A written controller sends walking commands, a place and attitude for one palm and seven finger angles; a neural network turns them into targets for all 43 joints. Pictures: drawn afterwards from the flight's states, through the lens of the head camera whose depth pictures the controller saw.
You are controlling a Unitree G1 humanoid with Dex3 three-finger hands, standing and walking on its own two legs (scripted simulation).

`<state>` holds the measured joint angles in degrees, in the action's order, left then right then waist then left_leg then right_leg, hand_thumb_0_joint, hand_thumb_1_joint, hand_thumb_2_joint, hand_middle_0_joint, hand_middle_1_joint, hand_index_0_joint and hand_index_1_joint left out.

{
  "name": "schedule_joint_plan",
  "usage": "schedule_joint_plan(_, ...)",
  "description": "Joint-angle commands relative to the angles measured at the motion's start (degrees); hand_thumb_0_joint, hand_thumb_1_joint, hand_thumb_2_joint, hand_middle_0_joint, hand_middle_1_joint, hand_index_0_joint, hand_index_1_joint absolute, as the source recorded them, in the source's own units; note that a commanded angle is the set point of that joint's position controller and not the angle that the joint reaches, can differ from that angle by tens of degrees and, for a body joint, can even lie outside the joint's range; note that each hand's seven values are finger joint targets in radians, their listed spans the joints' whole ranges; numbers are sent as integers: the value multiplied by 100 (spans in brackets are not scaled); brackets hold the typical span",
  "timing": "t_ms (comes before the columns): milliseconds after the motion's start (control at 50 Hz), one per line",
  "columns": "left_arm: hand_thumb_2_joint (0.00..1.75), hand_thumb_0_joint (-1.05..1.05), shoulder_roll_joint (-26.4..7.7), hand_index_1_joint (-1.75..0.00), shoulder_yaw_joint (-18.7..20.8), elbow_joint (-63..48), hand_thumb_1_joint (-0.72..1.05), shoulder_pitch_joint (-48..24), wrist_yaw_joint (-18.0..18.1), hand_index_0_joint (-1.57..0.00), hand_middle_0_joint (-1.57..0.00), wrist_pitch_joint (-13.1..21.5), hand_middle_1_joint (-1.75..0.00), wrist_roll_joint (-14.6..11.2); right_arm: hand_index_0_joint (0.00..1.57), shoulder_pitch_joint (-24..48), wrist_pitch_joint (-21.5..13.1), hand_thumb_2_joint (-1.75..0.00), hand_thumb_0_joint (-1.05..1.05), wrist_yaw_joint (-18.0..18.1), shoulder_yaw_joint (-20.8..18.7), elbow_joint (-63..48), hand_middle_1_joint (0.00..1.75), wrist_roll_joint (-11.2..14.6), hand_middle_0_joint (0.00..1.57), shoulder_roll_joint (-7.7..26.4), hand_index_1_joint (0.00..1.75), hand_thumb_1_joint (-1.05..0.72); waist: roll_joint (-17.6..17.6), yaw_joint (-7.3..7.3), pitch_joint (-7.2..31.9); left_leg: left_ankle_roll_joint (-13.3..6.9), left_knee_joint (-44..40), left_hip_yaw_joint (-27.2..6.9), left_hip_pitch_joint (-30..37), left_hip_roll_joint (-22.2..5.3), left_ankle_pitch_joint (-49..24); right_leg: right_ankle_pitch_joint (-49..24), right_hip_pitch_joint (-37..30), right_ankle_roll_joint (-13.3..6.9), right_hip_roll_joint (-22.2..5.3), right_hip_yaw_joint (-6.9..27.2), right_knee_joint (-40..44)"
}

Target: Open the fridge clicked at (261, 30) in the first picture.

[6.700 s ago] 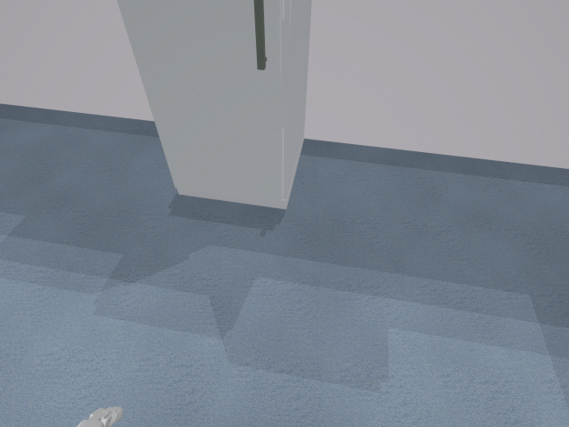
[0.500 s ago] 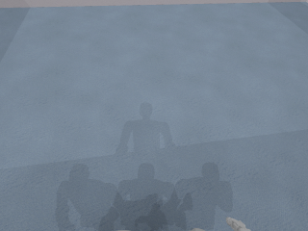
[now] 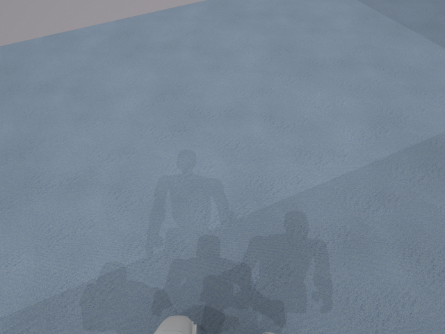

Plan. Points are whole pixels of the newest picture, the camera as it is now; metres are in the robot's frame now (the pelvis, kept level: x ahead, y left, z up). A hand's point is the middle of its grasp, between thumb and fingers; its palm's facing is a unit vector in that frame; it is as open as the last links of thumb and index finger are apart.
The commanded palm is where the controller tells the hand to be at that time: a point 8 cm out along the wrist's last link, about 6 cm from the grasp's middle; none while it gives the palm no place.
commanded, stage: turn to face it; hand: right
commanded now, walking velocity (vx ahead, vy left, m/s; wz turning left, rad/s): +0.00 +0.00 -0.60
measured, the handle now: out of the picture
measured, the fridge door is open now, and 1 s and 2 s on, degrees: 0 0 0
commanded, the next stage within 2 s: none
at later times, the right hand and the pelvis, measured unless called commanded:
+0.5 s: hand out of the picture +0.04 -0.12 -0.13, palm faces +0.32 +0.90 -0.29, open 7.3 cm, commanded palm none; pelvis +0.01 +0.09 +0.01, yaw -18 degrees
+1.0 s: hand out of the picture -0.11 -0.14 -0.18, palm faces +0.64 +0.73 -0.26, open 7.4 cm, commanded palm none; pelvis +0.00 +0.06 +0.00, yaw -37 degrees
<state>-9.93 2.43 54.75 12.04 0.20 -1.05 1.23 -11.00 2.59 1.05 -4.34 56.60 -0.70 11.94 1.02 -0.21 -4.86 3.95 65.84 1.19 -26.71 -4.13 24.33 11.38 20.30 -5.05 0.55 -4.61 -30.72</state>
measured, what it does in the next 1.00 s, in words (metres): steps on the spot, turning right: left foot, then right foot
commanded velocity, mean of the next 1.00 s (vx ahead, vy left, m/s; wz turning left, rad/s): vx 0.00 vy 0.00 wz -0.60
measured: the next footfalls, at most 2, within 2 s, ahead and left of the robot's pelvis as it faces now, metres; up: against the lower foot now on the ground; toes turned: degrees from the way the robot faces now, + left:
left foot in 0.36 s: +0.06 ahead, +0.18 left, +0.00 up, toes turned -12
right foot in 0.86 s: -0.03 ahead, -0.04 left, +0.00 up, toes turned -39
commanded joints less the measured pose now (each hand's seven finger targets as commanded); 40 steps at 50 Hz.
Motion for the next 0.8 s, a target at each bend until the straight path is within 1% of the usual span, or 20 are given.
schedule_joint_plan(0,90,0,-1116,-30,310,-375,90,253,56,-20,-20,127,-30,-23,20,-128,-112,-90,0,8,-109,-504,30,-39,20,389,30,-90,-653,-64,1040,125,-238,-133,-284,-109,-359,-898,-949,-360,-1393,1801,1417)
schedule_joint_plan(40,90,0,-1147,-30,342,-361,90,307,40,-20,-20,109,-30,-20,20,-47,-103,-90,0,14,-120,-560,30,-44,20,408,30,-90,-720,-111,996,168,-464,-116,-352,-69,-367,-789,-1042,-378,-1332,1901,1414)
schedule_joint_plan(160,90,0,-1288,-30,450,-384,90,369,10,-20,-20,18,-30,17,20,307,-104,-90,0,37,-108,-807,30,-13,20,454,30,-90,-979,-241,771,160,-1325,-140,-145,99,13,-518,-852,-492,-1296,2521,1346)
schedule_joint_plan(240,90,0,-1373,-30,508,-510,90,150,-6,-20,-20,-45,-30,30,20,58,-123,-90,0,58,-84,-854,30,30,20,465,30,-90,-1177,-142,889,46,-2271,-127,625,326,57,-646,-518,-437,-1140,2807,1199)
schedule_joint_plan(280,90,0,-1383,-30,538,-635,90,-123,-26,-20,-20,-80,-30,10,20,-400,-163,-90,0,67,-99,-789,30,47,20,567,30,-90,-1073,92,926,-11,-3328,-58,1473,402,-480,-479,-29,-243,-914,2724,941)
schedule_joint_plan(300,90,0,-1244,-30,528,-703,90,-228,-42,-20,-20,-100,-30,-18,20,-717,-200,-90,0,90,-150,-729,30,34,20,700,30,-90,-760,260,980,-85,-4291,-129,2328,200,-905,86,623,32,-635,2513,596)
schedule_joint_plan(320,90,0,-814,-30,482,-774,90,-94,-72,-20,-20,-121,-30,-71,20,-814,-275,-90,0,133,-241,-785,30,-74,20,1218,30,-90,806,305,973,-508,-5373,-1504,2954,-1185,-111,1221,1644,545,88,1616,-779)
schedule_joint_plan(340,90,0,-743,-30,473,-895,90,-140,-54,-20,-20,-103,-30,-16,20,-471,-245,-90,0,148,-234,-946,30,-86,20,1602,30,-90,1855,262,614,-1023,-5613,-2783,2192,-2466,-139,2061,2137,832,498,799,-2268)
schedule_joint_plan(360,90,0,-1062,-30,512,-878,90,-187,-82,-20,-20,-114,-30,41,20,-67,-236,-90,0,165,-174,-1093,30,-45,20,1397,30,-90,1106,102,449,-1145,-5523,-2211,1337,-2373,-266,1855,1686,726,120,1048,-3072)
schedule_joint_plan(380,90,0,-961,-30,519,-812,90,-112,-112,-20,-20,-177,-30,38,20,342,-273,-90,0,178,-156,-1168,30,-48,20,1112,30,-90,834,-145,267,-1055,-5475,-1737,1082,-2041,-535,1548,1600,732,11,1043,-3403)
schedule_joint_plan(400,90,0,-916,-30,496,-666,90,-28,-138,-20,-20,-207,-30,52,20,481,-302,-90,0,149,-120,-1178,30,-38,20,1016,30,-90,873,-217,189,-949,-5231,-1351,1153,-1683,-1169,1305,1602,799,-67,862,-3711)
schedule_joint_plan(420,90,0,-939,-30,478,-582,90,39,-167,-20,-20,-215,-30,46,20,510,-330,-90,0,120,-40,-1162,30,-32,20,846,30,-90,768,-268,87,-905,-4967,-800,1234,-1427,-1897,1003,1569,866,-157,745,-3904)
schedule_joint_plan(440,90,0,-887,-30,462,-555,90,103,-185,-20,-20,-223,-30,34,20,406,-358,-90,0,107,-12,-1121,30,-33,20,772,30,-90,787,-256,137,-885,-4808,-434,1403,-1322,-2422,863,1569,920,-159,644,-3975)
schedule_joint_plan(460,90,0,-849,-30,439,-559,90,94,-192,-20,-20,-220,-30,22,20,250,-369,-90,0,110,-8,-1082,30,-44,20,787,30,-90,790,-200,240,-889,-4690,-246,1673,-1301,-2760,839,1577,959,-167,568,-3892)
schedule_joint_plan(480,90,0,-821,-30,422,-572,90,-6,-200,-20,-20,-226,-30,8,20,45,-373,-90,0,109,-6,-1015,30,-39,20,772,30,-90,793,-114,239,-840,-4641,-131,1850,-1263,-3129,809,1611,988,-169,510,-3777)
schedule_joint_plan(540,90,0,-820,-30,378,-670,90,-372,-190,-20,-20,-256,-30,10,20,-455,-355,-90,0,108,-31,-868,30,-56,20,910,30,-90,933,117,381,-911,-4475,-6,2351,-1385,-3729,974,1588,1070,-234,360,-3383)
schedule_joint_plan(600,90,0,-811,-30,325,-747,90,-685,-194,-20,-20,-267,-30,1,20,-725,-332,-90,0,101,-40,-770,30,-78,20,996,30,-90,1049,244,397,-960,-4397,96,2534,-1503,-4087,1138,1467,1060,-266,235,-2977)
schedule_joint_plan(640,90,0,-803,-30,284,-750,90,-802,-193,-20,-20,-246,-30,-15,20,-738,-316,-90,0,107,-64,-767,30,-94,20,1056,30,-90,1056,262,464,-1020,-4320,166,2622,-1592,-4203,1238,1295,1026,-302,154,-2585)
schedule_joint_plan(740,90,0,-754,-30,187,-820,90,-898,-191,-20,-20,-146,-30,-59,20,-739,-251,-90,0,91,-141,-729,30,-109,20,1247,30,-90,1248,346,688,-977,-3889,464,2612,-1725,-4512,1297,403,822,-213,-236,-1092)
schedule_joint_plan(780,90,0,-852,-30,219,-771,90,-583,-173,-20,-20,-96,-30,-49,20,-644,-243,-90,0,66,-163,-686,30,-74,20,1265,30,-90,1155,166,893,-765,-3353,759,2518,-1645,-4516,706,-234,733,-120,-358,-125)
